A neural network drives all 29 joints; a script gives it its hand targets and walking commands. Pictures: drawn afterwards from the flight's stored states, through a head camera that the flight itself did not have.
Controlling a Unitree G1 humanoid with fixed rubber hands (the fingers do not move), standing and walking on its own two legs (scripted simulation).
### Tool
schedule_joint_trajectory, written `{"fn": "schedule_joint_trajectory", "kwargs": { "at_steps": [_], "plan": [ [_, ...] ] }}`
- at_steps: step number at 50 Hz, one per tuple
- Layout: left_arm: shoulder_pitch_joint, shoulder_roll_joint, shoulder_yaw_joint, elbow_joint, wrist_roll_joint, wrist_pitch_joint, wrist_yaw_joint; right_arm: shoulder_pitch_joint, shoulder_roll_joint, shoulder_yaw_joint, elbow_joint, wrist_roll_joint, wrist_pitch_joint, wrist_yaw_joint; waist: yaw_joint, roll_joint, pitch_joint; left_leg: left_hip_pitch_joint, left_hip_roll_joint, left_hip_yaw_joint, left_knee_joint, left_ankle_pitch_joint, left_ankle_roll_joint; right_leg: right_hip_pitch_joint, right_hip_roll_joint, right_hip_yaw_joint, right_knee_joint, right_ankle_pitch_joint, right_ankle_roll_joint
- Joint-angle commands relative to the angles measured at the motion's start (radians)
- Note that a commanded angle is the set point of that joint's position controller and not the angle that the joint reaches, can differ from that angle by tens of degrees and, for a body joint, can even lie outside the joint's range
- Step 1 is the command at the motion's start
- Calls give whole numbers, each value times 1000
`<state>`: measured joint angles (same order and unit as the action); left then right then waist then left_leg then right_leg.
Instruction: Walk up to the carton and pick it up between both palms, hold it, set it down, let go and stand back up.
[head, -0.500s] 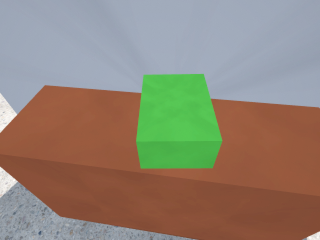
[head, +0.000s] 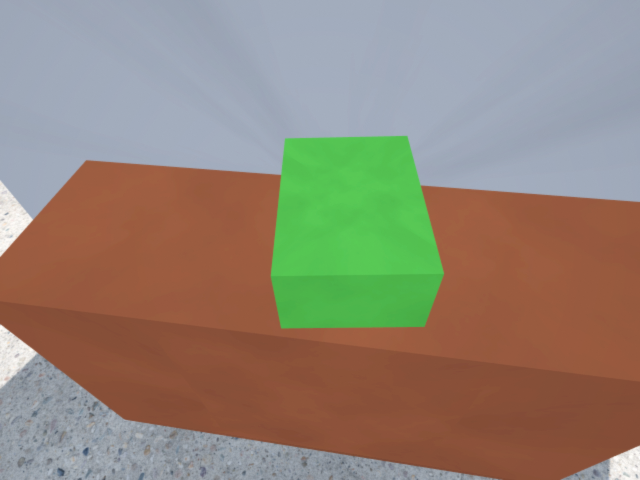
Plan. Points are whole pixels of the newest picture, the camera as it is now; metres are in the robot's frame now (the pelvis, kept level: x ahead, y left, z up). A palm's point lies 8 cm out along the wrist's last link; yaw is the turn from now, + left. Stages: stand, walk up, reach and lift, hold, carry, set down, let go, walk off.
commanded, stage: stand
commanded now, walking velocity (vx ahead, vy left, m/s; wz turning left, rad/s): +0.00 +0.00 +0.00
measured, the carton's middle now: (349, 224) +0.52 -0.04 -0.01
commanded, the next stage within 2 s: none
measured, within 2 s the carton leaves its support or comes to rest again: neither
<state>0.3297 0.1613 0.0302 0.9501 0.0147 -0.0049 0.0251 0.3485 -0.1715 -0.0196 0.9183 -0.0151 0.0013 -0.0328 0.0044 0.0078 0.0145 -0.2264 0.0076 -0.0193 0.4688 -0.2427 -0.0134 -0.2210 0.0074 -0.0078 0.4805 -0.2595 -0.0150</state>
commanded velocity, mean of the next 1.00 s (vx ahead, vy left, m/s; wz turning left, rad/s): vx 0.00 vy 0.00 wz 0.00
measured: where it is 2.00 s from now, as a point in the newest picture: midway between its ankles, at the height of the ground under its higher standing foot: outside the picture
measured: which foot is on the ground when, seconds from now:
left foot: down 0.00-1.00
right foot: down 0.00-1.00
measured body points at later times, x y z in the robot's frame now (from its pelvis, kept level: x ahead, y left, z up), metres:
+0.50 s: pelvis +0.00 +0.00 +0.00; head +0.01 +0.00 +0.45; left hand +0.00 +0.22 -0.16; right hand -0.02 -0.22 -0.16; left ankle +0.00 +0.13 -0.74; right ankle +0.00 -0.11 -0.74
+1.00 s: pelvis +0.00 +0.01 +0.00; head +0.00 +0.01 +0.45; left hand -0.03 +0.22 -0.16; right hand -0.04 -0.20 -0.16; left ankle +0.00 +0.13 -0.74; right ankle +0.00 -0.11 -0.74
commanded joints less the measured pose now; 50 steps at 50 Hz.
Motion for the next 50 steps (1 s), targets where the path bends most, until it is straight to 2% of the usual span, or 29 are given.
{"fn": "schedule_joint_trajectory", "kwargs": {
  "at_steps": [1, 6, 25, 50],
  "plan": [
    [41, 83, 13, -3, -6, -19, 10, 57, -53, -16, 9, 2, -13, -4, -12, -28, 26, 25, 51, -43, -57, 130, 36, -15, -94, 100, -111, 142, -37],
    [54, 72, 10, 29, -4, -12, 12, 60, -57, -17, 51, 0, -4, -5, -10, -27, 67, 27, 55, -45, -71, 118, 32, -28, -85, 100, -136, 87, -36],
    [63, 43, -1, 117, -5, -8, 16, 54, -27, -6, 169, 2, -8, -9, -3, -5, 70, 23, 65, -49, -102, 109, 31, 17, -76, 83, -129, 96, -29],
    [91, 20, -15, 172, -5, -7, 18, 59, -5, 4, 226, 3, -7, -9, -4, -6, 82, 8, 64, -52, -118, 67, 35, 0, -77, 83, -137, 60, -21]
  ]
}}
